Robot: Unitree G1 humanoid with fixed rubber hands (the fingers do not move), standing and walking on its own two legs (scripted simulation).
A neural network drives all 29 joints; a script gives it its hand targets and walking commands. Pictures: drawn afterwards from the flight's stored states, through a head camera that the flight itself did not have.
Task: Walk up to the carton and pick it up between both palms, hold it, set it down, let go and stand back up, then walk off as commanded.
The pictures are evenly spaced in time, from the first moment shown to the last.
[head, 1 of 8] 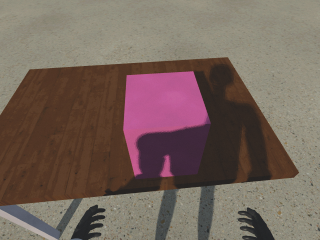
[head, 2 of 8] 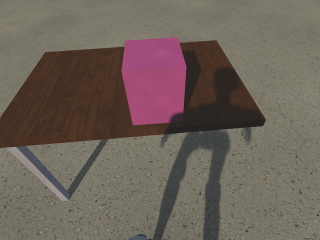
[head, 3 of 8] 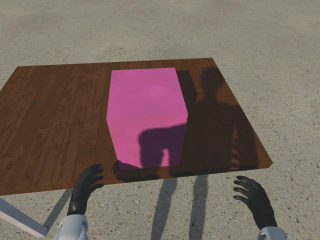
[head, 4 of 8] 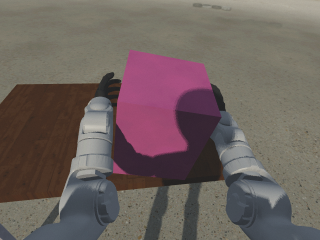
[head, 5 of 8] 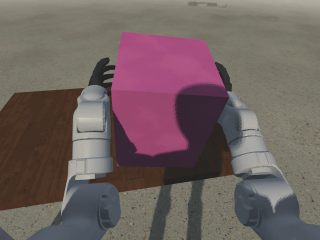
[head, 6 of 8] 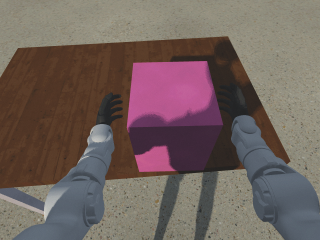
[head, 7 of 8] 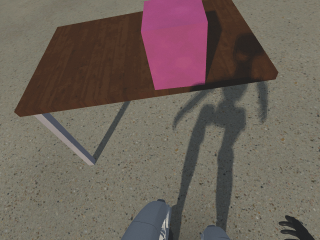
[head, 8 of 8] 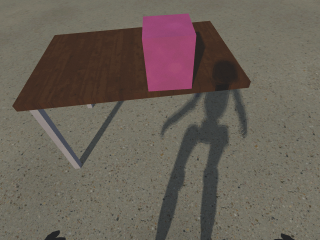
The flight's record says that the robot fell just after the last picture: no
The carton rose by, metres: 0.22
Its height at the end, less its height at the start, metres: +0.00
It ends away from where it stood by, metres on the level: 0.06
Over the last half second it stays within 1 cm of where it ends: yes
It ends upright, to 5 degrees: yes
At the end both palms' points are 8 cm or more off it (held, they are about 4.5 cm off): yes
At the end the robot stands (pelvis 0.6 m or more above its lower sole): yes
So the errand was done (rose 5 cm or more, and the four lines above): yes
